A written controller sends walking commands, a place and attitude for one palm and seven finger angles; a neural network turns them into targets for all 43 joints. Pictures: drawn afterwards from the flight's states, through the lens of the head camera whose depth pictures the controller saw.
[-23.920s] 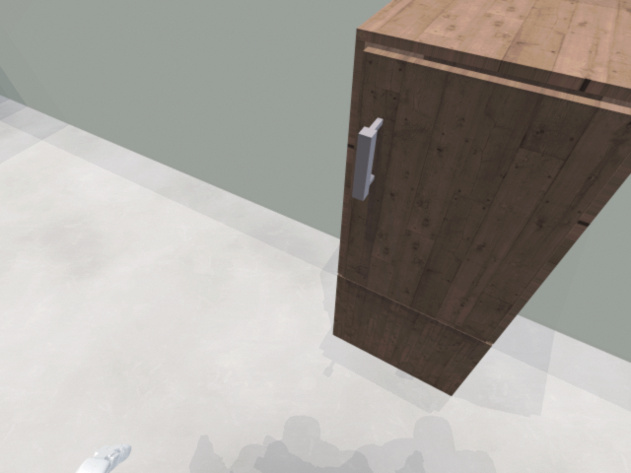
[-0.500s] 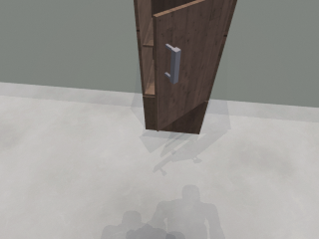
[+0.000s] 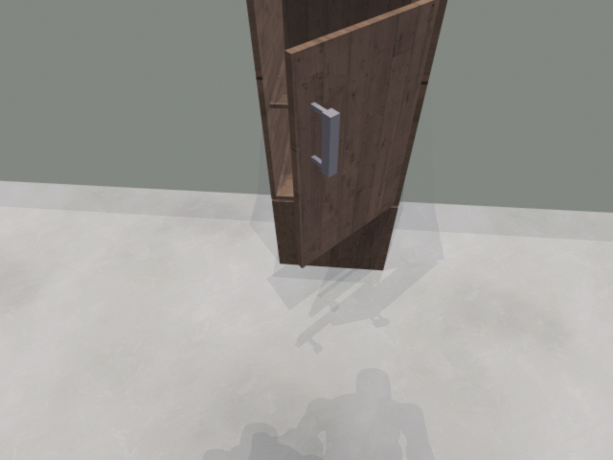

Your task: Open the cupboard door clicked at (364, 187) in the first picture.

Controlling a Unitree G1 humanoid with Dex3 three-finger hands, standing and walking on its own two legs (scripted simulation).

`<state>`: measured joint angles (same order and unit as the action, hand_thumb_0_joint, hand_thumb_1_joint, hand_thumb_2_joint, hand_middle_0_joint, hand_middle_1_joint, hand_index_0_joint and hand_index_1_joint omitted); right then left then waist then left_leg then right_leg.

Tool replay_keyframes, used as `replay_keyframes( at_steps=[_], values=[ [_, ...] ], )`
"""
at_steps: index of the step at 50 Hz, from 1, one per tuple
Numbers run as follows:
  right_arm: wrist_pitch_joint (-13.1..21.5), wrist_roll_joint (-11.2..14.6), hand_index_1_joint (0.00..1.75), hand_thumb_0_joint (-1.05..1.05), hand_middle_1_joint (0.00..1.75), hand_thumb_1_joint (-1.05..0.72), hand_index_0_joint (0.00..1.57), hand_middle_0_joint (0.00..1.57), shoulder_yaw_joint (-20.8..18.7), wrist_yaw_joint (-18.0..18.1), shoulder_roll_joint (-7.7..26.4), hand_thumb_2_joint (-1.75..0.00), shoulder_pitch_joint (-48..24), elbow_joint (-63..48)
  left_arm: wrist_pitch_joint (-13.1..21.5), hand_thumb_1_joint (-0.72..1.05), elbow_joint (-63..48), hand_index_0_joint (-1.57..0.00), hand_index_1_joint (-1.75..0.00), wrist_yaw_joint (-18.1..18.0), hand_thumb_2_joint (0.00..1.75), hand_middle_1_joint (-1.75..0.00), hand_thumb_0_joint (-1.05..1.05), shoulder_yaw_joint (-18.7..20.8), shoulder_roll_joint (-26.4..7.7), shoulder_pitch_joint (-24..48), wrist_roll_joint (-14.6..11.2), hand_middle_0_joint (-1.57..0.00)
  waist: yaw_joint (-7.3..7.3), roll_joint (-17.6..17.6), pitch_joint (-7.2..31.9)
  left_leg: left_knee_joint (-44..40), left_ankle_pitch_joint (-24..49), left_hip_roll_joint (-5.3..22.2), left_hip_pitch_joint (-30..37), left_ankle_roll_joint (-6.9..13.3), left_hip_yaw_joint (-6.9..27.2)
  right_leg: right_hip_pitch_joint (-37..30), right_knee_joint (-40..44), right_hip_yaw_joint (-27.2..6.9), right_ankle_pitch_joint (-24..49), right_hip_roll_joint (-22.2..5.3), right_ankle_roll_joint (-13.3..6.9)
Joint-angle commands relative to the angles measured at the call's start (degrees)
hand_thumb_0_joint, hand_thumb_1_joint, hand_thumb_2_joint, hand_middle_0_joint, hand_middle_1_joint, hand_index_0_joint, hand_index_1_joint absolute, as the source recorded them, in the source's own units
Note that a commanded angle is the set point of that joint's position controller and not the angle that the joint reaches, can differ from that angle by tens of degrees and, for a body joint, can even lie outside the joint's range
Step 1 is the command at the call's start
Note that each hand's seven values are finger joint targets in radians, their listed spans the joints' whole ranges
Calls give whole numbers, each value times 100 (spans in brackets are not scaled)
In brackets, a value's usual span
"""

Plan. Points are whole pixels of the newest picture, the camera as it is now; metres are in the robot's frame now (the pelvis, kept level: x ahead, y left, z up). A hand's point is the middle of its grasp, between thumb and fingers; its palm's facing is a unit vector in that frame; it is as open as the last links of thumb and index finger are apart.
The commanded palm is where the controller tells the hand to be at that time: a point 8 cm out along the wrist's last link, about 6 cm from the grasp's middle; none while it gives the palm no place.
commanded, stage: let the arm hang, fingers relaxed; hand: left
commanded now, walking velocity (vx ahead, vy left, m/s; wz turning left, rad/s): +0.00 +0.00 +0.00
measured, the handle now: (322, 140) +0.66 +0.00 +0.05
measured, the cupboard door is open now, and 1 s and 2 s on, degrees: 45 45 45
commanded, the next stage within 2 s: look to check the result in 0.08 s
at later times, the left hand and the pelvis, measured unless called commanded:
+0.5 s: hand out of the picture +0.06 +0.22 -0.16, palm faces +0.00 -0.95 -0.31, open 7.4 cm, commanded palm none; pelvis +0.02 -0.01 +0.00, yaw +0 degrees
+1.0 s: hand out of the picture +0.10 +0.21 -0.16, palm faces -0.03 -0.95 -0.30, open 7.4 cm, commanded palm none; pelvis +0.03 -0.01 +0.00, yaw -3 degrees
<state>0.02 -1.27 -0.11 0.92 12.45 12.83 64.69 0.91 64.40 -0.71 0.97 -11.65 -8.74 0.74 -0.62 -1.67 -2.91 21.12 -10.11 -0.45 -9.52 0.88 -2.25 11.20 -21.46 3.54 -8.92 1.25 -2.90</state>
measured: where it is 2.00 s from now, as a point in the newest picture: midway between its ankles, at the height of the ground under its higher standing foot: outside the picture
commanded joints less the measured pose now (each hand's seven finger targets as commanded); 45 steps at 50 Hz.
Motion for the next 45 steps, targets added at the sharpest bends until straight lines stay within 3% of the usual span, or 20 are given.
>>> replay_keyframes(
  at_steps=[1,8,13,26,42,45],
  values=[
    [81,3,30,0,30,-90,20,20,-118,52,776,-90,146,-161,85,90,-151,-20,-30,-69,90,-30,0,177,-1019,-149,-10,-20,31,75,178,-479,250,639,-77,111,643,-233,547,-835,-87,-791,-89],
    [83,7,30,0,30,-90,20,20,-130,63,894,-90,-16,-174,101,90,-116,-20,-30,-60,90,-30,0,172,-1056,-108,-12,-20,18,-15,165,-525,280,664,61,89,629,-231,615,-838,11,-800,-89],
    [83,14,30,0,30,-90,20,20,-144,65,1002,-90,-91,-188,123,90,-100,-20,-30,-61,90,-30,0,182,-1141,-49,-12,-20,-4,170,267,-528,373,686,179,86,627,-310,648,-837,178,-811,-85],
    [75,24,30,0,30,-90,20,20,-158,54,1190,-90,-276,-193,152,90,-94,-20,-30,-67,90,-30,0,188,-1359,57,-18,-20,-4,260,392,-525,573,689,359,83,604,-483,683,-858,690,-861,-46],
    [97,17,30,0,30,-90,20,20,-155,64,1363,-90,-412,-227,157,90,-166,-20,-30,-59,90,-30,0,204,-1490,242,-22,-20,2,115,492,-556,854,766,509,43,539,-628,637,-904,1223,-867,-57],
    [-10,16,30,0,30,-90,20,20,-81,102,757,-90,-27,-185,-2,90,-160,-20,-30,-91,90,-30,0,160,-1007,26,-15,-20,-37,182,439,-231,832,795,444,-56,262,-477,349,-996,1684,-878,-13]
  ],
)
